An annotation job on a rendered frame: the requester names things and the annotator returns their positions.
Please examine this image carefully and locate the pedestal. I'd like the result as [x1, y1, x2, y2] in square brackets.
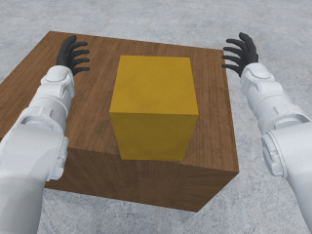
[0, 30, 240, 213]

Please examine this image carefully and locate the carton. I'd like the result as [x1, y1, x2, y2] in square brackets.
[109, 55, 199, 161]

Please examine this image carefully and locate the left robot hand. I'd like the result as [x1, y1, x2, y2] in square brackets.
[56, 35, 90, 76]

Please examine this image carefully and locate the right robot upper arm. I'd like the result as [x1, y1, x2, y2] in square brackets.
[261, 122, 312, 234]

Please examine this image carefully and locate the left robot upper arm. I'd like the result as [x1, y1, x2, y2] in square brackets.
[0, 124, 69, 234]

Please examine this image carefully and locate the robot right forearm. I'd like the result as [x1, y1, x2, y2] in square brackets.
[240, 62, 312, 135]

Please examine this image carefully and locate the robot left forearm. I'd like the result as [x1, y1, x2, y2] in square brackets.
[0, 65, 75, 166]

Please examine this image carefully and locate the right robot hand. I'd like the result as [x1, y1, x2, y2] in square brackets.
[221, 32, 258, 78]

